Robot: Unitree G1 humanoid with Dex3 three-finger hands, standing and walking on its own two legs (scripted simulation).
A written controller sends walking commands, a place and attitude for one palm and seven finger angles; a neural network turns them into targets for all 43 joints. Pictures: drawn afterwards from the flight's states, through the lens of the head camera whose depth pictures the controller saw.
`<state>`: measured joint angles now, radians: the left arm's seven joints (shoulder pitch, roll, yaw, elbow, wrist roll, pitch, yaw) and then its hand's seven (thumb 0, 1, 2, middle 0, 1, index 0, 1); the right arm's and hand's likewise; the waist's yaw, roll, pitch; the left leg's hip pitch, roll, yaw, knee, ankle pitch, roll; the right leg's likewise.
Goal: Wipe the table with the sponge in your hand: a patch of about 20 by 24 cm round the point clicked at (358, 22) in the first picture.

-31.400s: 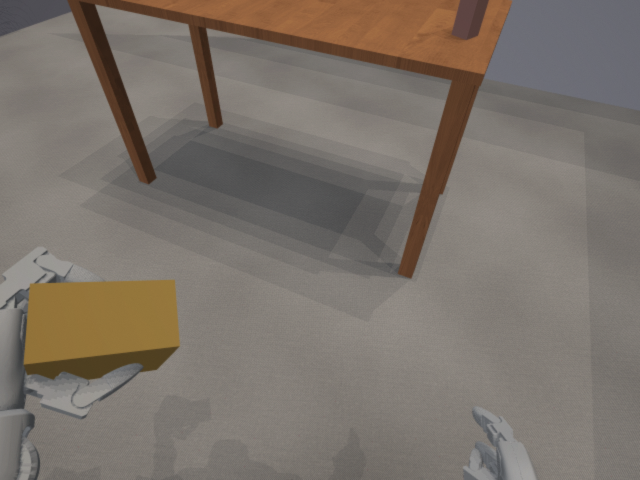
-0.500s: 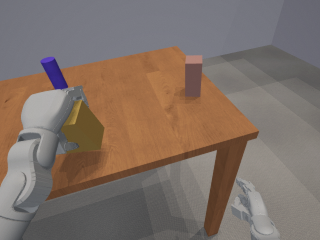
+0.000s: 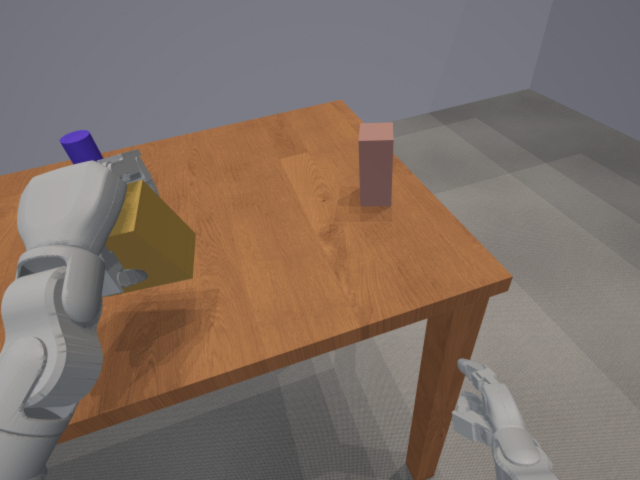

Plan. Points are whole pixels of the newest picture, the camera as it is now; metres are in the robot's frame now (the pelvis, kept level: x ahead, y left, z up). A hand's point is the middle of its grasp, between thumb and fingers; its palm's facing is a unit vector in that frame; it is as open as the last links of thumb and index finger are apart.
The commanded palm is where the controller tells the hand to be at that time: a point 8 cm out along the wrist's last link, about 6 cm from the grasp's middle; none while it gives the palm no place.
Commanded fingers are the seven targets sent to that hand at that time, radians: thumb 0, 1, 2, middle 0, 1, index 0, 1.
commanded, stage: move the sponge above the wiping area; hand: left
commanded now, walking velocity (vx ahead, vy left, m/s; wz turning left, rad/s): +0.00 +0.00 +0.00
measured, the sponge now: (133, 250) +0.27 +0.27 +0.19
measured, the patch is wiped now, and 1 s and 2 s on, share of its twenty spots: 0.00 0.15 0.15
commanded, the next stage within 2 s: none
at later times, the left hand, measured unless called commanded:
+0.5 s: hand (94, 237) +0.26 +0.30 +0.22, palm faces +0.21 +0.01 -0.98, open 10.3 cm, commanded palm +0.22 +0.28 +0.27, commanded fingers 0.00 0.10 1.30 -1.20 -1.60 -1.20 -1.60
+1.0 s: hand (86, 240) +0.27 +0.32 +0.21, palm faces +0.18 +0.00 -0.98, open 10.3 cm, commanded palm +0.23 +0.29 +0.26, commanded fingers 0.00 0.10 1.30 -1.20 -1.60 -1.20 -1.60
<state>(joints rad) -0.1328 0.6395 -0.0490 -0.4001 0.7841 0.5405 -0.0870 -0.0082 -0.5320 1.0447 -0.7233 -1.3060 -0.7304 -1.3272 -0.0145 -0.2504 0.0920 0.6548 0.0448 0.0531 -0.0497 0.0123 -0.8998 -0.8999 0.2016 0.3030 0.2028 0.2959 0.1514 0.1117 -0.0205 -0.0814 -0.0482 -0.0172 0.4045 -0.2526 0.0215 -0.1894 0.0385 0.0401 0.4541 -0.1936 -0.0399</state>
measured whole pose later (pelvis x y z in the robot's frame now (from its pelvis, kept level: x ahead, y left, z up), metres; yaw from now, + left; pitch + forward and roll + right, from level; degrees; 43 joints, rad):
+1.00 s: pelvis -0.02 -0.01 +0.00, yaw +2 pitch -3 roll +1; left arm -0.30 0.66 0.03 0.07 0.82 0.44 -0.14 -0.01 -0.53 1.05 -0.72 -1.32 -0.72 -1.34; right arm 0.06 -0.28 0.05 0.69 0.06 -0.01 -0.09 0.01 -0.90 -0.90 0.20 0.30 0.20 0.30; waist 0.11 0.12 -0.02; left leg -0.17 -0.05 -0.04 0.45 -0.24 0.01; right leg -0.26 0.03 0.01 0.48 -0.18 -0.05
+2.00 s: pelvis +0.00 -0.01 +0.00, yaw +2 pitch -3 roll +1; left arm -0.06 0.60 -0.09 -0.29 0.83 0.55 -0.22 -0.01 -0.54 1.06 -0.71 -1.32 -0.72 -1.34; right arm 0.01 -0.29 0.08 0.63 0.05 0.03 -0.08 0.01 -0.90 -0.90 0.20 0.30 0.20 0.30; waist 0.15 0.11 -0.01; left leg -0.13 -0.04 -0.05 0.42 -0.25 0.01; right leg -0.22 0.04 0.01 0.46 -0.20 -0.05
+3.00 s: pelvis +0.00 -0.01 +0.00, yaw +2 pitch -3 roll +1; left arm -0.20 0.64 -0.09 -0.17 0.83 0.39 -0.15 -0.01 -0.55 1.07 -0.72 -1.32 -0.73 -1.34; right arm 0.03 -0.26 0.07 0.67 0.04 -0.03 -0.09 0.01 -0.90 -0.90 0.20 0.30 0.20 0.30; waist 0.16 0.11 -0.01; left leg -0.12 -0.05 -0.05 0.44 -0.26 0.01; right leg -0.21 0.03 0.01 0.47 -0.20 -0.05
